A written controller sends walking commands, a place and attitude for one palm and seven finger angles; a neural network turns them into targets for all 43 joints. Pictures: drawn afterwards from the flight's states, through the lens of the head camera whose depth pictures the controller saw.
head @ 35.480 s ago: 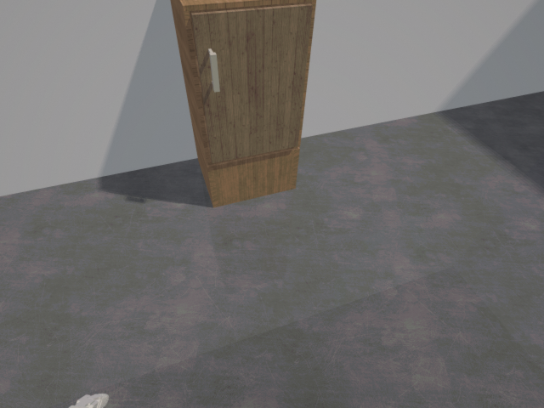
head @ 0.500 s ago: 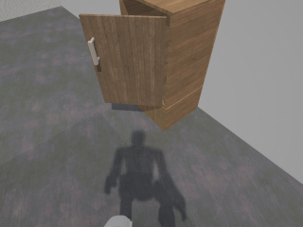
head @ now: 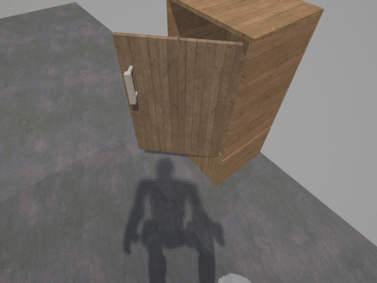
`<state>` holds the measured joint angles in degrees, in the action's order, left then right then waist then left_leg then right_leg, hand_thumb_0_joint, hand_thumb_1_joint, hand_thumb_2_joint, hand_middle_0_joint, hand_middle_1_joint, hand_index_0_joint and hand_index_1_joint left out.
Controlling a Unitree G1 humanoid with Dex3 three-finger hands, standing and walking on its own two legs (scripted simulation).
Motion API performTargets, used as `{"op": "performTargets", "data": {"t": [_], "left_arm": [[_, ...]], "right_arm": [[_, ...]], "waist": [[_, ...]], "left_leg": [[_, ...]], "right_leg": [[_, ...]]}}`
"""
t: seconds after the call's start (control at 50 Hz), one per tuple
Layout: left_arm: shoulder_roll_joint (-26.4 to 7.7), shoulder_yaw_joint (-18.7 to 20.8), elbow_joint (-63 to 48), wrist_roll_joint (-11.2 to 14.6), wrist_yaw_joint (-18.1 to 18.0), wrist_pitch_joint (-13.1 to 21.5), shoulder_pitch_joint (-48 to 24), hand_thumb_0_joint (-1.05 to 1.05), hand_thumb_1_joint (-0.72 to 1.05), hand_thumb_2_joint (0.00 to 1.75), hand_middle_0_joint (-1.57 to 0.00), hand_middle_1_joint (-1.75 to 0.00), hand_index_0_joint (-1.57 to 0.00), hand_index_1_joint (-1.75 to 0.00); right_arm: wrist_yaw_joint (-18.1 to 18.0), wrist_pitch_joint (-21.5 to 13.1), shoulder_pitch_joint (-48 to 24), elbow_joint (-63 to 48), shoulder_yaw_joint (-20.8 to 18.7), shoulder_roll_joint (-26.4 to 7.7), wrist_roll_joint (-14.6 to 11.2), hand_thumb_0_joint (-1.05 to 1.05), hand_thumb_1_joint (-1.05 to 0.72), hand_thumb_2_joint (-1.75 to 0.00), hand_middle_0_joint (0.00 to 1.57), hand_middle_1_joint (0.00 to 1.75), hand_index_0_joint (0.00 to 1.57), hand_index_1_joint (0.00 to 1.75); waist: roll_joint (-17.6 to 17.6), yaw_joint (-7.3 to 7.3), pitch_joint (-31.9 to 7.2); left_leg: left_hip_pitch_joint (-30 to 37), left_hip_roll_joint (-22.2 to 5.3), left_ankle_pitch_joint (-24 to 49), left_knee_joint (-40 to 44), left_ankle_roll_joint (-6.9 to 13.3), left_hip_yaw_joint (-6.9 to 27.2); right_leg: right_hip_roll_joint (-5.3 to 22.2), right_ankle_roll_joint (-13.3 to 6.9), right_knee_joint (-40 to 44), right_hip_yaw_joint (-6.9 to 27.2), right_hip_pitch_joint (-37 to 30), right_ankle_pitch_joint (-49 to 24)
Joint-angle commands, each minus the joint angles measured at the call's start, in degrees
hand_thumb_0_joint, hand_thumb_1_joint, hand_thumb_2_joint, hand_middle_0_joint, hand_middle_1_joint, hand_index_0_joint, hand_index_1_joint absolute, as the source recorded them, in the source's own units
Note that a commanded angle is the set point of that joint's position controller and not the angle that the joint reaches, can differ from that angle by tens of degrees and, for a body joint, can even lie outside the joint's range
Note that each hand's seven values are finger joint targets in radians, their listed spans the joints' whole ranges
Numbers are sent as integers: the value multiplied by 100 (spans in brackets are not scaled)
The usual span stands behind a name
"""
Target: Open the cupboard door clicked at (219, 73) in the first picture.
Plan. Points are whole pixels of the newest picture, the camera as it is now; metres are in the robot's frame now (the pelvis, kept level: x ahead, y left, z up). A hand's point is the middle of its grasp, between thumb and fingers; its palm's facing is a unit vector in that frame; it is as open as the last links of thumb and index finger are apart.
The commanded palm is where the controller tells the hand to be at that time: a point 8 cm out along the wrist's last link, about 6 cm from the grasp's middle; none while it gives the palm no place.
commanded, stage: take the last steps up to it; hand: left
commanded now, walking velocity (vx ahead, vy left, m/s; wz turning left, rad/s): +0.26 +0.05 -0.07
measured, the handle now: (131, 85) +0.73 +0.27 -0.04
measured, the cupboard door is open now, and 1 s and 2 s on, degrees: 45 45 45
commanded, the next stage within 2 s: come to a stop and stand still in 0.28 s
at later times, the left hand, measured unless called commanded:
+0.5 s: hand (125, 259) +0.19 +0.18 -0.17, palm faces +0.04 -0.98 -0.21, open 7.2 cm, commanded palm none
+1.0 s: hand (125, 253) +0.21 +0.18 -0.17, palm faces -0.01 -0.96 -0.28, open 7.4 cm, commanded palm none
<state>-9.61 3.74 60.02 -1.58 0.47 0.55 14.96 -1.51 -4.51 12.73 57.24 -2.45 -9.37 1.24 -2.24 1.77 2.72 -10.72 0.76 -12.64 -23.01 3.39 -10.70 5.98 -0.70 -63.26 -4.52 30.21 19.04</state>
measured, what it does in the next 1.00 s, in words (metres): walks ahead: right foot, then left foot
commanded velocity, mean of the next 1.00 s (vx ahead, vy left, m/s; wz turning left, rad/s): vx -0.03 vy -0.01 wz -0.01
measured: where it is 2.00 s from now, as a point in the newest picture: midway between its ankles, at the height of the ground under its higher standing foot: outside the picture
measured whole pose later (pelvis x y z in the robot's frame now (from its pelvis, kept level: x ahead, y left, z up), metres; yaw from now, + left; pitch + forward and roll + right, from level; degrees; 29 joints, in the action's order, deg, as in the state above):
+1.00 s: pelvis +0.15 -0.02 -0.01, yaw -2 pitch -1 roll +1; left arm -11.4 2.8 56.0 -1.8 -1.3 -2.3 13.0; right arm -1.1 3.8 9.6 58.1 -4.2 -12.0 0.7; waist 1.2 -0.1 2.9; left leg -24.8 -2.5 -22.1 -42.0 -0.8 -1.8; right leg 1.2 -1.1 -34.7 -2.7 12.9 21.3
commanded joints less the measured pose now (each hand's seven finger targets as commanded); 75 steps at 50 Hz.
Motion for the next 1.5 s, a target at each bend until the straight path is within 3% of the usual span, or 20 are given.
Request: {"op": "performTargets", "data": {"t": [0.0,0.1,0.16,0.2,0.22,0.32,0.44,0.48,0.52,0.6,0.66,0.84,0.86,0.9,0.92,0.98,1.08,1.14,1.22,1.48], "left_arm": [[-171,-14,-494,11,53,52,-170,0,90,90,-20,-30,-20,-30],[-277,-23,-715,6,47,76,-626,0,90,90,-20,-30,-20,-30],[-474,42,-507,-4,35,129,63,0,90,90,-20,-30,-20,-30],[-1380,246,-186,-5,-51,224,1231,0,90,90,-20,-30,-20,-30],[-1462,240,-207,77,-101,216,1311,0,90,90,-20,-30,-20,-30],[-692,43,-440,78,-173,323,158,0,90,90,-20,-30,-20,-30],[-693,-13,-274,73,-188,259,14,0,90,90,-20,-30,-20,-30],[-736,-37,-197,105,-222,184,-44,0,90,90,-20,-30,-20,-30],[-510,-106,-190,137,-259,62,209,0,90,90,-20,-30,-20,-30],[-435,-127,-136,106,-268,-219,439,0,90,90,-20,-30,-20,-30],[-621,-38,-274,113,-231,-332,373,0,90,90,-20,-30,-20,-30],[-444,40,-494,78,-157,-317,565,0,90,90,-20,-30,-20,-30],[-521,63,-416,48,-159,-307,809,0,90,90,-20,-30,-20,-30],[-1213,124,-555,-56,-199,-222,413,0,90,90,-20,-30,-20,-30],[-1266,73,-711,-19,-210,-195,31,0,90,90,-20,-30,-20,-30],[-959,-16,-738,-4,-215,-104,-429,0,90,90,-20,-30,-20,-30],[-959,-47,-482,44,-227,-6,-48,0,90,90,-20,-30,-20,-30],[-657,-129,-335,171,-199,5,173,0,90,90,-20,-30,-20,-30],[-638,-149,-124,137,-206,-65,-39,0,90,90,-20,-30,-20,-30],[-493,-247,240,140,-196,7,157,0,90,90,-20,-30,-20,-30]], "right_arm": [[27,-6,710,80,-80,-648,47,0,-90,-90,20,30,20,30],[38,62,921,255,-61,-718,71,0,-90,-90,20,30,20,30],[47,105,811,322,-29,-720,29,0,-90,-90,20,30,20,30],[128,108,838,118,-9,-459,-57,0,-90,-90,20,30,20,30],[112,158,626,51,-49,-647,-39,0,-90,-90,20,30,20,30],[144,296,502,225,-8,-187,-12,0,-90,-90,20,30,20,30],[107,345,571,304,87,11,-50,0,-90,-90,20,30,20,30],[70,349,662,362,59,-149,-48,0,-90,-90,20,30,20,30],[1,300,652,288,-22,-672,-44,0,-90,-90,20,30,20,30],[-140,461,109,130,-79,-980,-32,0,-90,-90,20,30,20,30],[-236,498,283,37,-172,-1178,3,0,-90,-90,20,30,20,30],[-132,584,-378,-259,-302,-1202,21,0,-90,-90,20,30,20,30],[-103,621,-454,-301,-301,-1137,-10,0,-90,-90,20,30,20,30],[10,706,-422,-449,-204,-482,-73,0,-90,-90,20,30,20,30],[69,747,-669,-508,-211,-624,-50,0,-90,-90,20,30,20,30],[90,748,-509,-259,-221,-553,-13,0,-90,-90,20,30,20,30],[37,594,6,31,-83,-343,-64,0,-90,-90,20,30,20,30],[-40,375,233,239,-33,-641,-28,0,-90,-90,20,30,20,30],[-99,392,94,414,45,-624,-24,0,-90,-90,20,30,20,30],[-81,399,494,680,116,-459,-37,0,-90,-90,20,30,20,30]], "waist": [[548,-121,146],[532,-201,205],[132,185,-138],[-1618,526,-660],[-1231,573,-601],[-317,-99,-216],[-371,-195,-399],[-270,-307,-474],[560,-211,-608],[1365,-109,94],[1497,-278,-550],[1179,-61,-953],[860,65,-795],[-1510,-76,-81],[-1304,9,101],[-1057,-220,288],[-537,-188,-181],[596,-84,-541],[878,-71,-260],[47,-169,53]], "left_leg": [[138,-1696,933,1397,772,1169],[380,-1656,1494,949,704,1037],[-119,-1168,1218,-198,283,632],[-2165,-10,-1461,-2724,-297,-74],[-2352,-163,-2406,-3836,-321,562],[-1809,-616,-929,-3415,-508,924],[-633,-222,55,-1246,-639,576],[75,-223,1011,-380,-618,660],[552,-1138,3470,-339,-207,1444],[-345,-1704,3365,217,382,1886],[206,-2168,4280,193,842,2153],[-335,-1718,1577,4,507,1686],[-846,-1433,518,-164,268,1506],[-1572,-215,-1350,-1375,-461,693],[-1265,-251,-1711,-2186,-433,959],[-1388,-225,-1272,-3079,-380,1115],[-605,-152,-808,-948,-493,821],[401,-893,1988,36,-169,1670],[-108,-848,1489,118,-183,1552],[17,-629,340,472,-268,1342]], "right_leg": [[163,38,1183,124,35,-375],[-102,-34,2343,-97,-550,-336],[-303,-125,3388,-152,-2223,-928],[1653,-1047,4367,2564,-4219,-1595],[2182,-1508,4812,3101,-3874,-1702],[1196,-994,4826,966,-2381,-3217],[642,-720,4306,334,-2149,-3951],[541,-475,3911,343,-1893,-3412],[77,-40,3473,147,-1493,-1781],[-286,124,2794,38,-1521,442],[-391,135,1071,413,-1036,1626],[-483,121,2647,170,-1850,358],[-480,101,3456,141,-2320,-271],[1046,-530,5104,2052,-1674,312],[1472,-883,5368,2173,-864,534],[915,-847,4876,1565,-963,-899],[643,-737,4044,1083,-2099,-2900],[75,-117,3623,758,-1913,-2222],[-26,-70,4050,668,-2307,-1573],[12,-111,4651,782,-2058,-810]]}}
